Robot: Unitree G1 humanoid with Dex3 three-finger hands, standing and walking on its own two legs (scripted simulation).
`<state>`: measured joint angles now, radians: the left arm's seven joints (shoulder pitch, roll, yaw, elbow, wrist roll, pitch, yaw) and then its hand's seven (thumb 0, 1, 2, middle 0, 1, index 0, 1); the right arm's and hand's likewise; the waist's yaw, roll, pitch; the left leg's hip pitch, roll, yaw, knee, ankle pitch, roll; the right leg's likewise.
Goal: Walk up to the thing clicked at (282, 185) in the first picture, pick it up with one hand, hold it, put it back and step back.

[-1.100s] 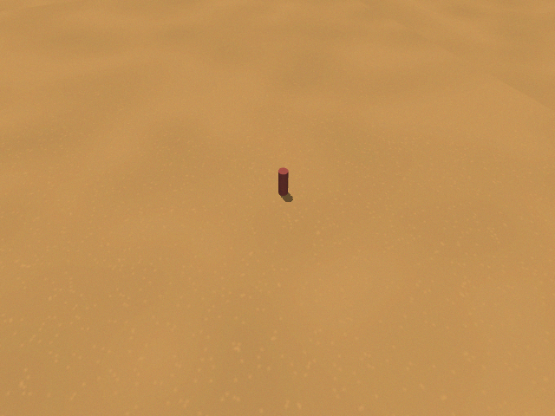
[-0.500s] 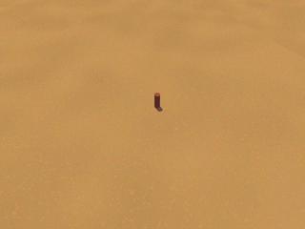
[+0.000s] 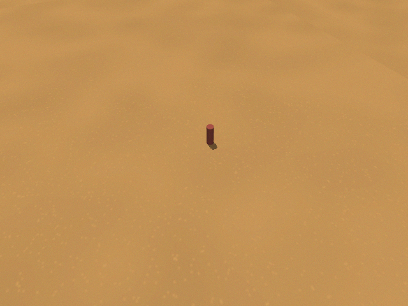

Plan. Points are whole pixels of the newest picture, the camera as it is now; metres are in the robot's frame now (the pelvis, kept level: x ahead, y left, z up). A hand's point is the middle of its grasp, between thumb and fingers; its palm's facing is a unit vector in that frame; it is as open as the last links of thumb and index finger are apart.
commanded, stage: stand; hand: left
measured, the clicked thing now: (210, 134) +1.24 +0.01 -0.71
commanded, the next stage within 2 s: walk up in 0.02 s
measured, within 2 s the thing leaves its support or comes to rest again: neither
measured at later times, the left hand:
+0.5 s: hand (128, 296) +0.17 +0.19 -0.14, palm faces -0.06 -0.92 -0.40, open 7.4 cm
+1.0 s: hand (150, 187) +0.46 +0.19 -0.15, palm faces -0.20 -0.92 -0.35, open 7.4 cm
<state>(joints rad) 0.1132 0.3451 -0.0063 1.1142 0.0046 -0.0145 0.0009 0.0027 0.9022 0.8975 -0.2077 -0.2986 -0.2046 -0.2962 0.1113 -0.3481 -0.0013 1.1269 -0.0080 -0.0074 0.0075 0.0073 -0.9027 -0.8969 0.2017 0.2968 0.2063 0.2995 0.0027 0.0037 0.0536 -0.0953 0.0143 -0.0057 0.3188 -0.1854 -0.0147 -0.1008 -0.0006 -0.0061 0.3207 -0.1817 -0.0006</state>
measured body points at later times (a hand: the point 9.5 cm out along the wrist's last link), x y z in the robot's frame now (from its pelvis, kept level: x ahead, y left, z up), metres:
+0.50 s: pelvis +0.11 -0.08 -0.02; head +0.10 -0.10 +0.43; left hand +0.17 +0.24 -0.12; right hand +0.15 -0.42 -0.14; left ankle +0.12 +0.05 -0.69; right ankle +0.13 -0.20 -0.75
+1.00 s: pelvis +0.33 -0.07 -0.01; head +0.34 -0.05 +0.44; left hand +0.47 +0.24 -0.13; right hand +0.32 -0.39 -0.10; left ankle +0.34 +0.04 -0.75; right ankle +0.37 -0.23 -0.69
